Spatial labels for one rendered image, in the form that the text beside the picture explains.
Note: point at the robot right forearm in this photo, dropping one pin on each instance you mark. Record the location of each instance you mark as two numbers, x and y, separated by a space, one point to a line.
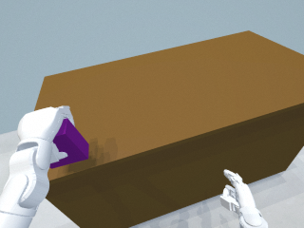
250 217

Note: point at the table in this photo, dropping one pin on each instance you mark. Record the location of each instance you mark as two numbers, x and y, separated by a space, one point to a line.
163 126

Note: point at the robot left hand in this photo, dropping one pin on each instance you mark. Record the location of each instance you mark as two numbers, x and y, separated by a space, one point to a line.
44 124

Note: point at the sponge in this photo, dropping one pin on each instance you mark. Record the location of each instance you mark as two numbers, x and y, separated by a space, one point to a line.
69 140

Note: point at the robot right hand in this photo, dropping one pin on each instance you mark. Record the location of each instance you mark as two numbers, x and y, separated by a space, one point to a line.
235 198

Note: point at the robot left forearm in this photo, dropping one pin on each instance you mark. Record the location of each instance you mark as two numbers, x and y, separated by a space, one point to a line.
28 183

